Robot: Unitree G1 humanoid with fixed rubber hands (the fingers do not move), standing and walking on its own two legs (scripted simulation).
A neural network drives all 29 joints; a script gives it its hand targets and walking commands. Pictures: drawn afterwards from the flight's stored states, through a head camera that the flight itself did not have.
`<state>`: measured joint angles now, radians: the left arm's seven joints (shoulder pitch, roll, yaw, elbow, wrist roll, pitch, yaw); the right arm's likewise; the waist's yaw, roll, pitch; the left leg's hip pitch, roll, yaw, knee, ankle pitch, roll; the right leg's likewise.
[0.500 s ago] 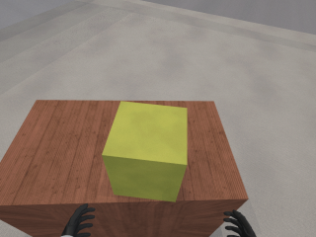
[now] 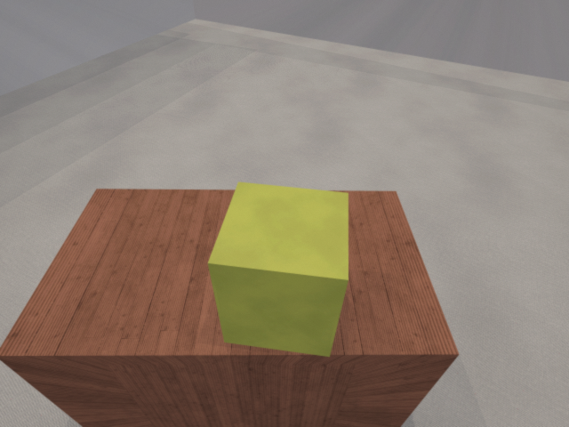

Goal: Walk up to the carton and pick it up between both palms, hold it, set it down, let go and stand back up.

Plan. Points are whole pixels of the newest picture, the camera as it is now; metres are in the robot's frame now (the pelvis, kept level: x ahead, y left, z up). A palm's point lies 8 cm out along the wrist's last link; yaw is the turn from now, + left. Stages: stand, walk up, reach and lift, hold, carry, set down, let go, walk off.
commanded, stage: stand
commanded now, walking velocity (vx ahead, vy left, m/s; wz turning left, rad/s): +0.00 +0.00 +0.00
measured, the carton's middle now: (284, 270) +0.43 +0.01 -0.06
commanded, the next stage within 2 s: none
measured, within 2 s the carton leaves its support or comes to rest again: neither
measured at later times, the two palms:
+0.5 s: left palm out of the picture -0.06 +0.25 -0.13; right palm out of the picture -0.04 -0.26 -0.13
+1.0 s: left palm out of the picture -0.04 +0.25 -0.15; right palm out of the picture -0.15 -0.23 -0.15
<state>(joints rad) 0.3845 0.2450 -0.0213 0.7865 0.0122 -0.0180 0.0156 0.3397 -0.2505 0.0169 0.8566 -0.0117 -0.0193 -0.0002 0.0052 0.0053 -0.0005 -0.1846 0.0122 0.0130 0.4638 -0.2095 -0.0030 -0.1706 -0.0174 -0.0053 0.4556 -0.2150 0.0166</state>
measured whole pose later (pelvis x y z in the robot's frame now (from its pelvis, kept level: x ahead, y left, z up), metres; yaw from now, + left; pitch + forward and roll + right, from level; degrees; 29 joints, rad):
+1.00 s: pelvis -0.09 +0.00 -0.02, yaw -2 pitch -5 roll +0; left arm 0.37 0.22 0.06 0.89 0.04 0.06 0.01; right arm 0.48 -0.18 -0.04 0.97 -0.03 0.05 -0.04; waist -0.04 -0.02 -0.05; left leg -0.35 -0.01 -0.03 0.60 -0.21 0.02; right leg -0.39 0.04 0.00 1.00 -0.45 0.02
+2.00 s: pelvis +0.02 -0.01 -0.02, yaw +0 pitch -4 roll +1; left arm 0.27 0.21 0.00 0.77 0.04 0.02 0.03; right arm 0.29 -0.28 -0.03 0.83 -0.02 0.08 -0.02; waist -0.01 0.05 0.09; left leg -0.38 -0.01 0.00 1.10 -0.57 -0.02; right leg -0.35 -0.05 -0.04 0.68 -0.26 -0.01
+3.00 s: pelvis +0.01 +0.00 -0.01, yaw +2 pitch -3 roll +0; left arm 0.34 0.27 0.02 0.76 0.01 0.03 -0.01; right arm 0.28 -0.25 0.01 0.72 0.01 0.03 0.01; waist 0.02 -0.04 0.05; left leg -0.27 0.01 0.04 0.60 -0.29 0.01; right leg -0.28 -0.04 0.01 0.59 -0.25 0.03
